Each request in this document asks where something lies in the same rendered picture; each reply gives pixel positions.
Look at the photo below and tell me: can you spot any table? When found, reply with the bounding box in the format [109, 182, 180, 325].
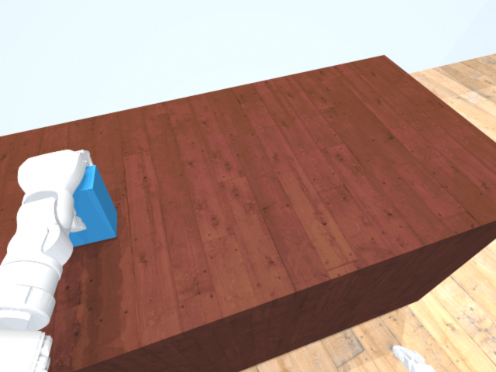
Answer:
[0, 55, 496, 372]

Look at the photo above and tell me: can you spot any robot right hand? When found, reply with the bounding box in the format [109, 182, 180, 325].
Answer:
[392, 345, 436, 372]

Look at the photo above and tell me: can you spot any left robot forearm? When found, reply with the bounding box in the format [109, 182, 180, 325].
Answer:
[0, 186, 74, 331]

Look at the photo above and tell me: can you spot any sponge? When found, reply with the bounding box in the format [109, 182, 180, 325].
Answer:
[69, 165, 117, 247]

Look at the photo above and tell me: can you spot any robot left hand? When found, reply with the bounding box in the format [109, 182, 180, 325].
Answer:
[18, 150, 94, 233]

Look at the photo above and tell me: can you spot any robot left upper arm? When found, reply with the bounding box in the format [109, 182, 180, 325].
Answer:
[0, 329, 53, 372]

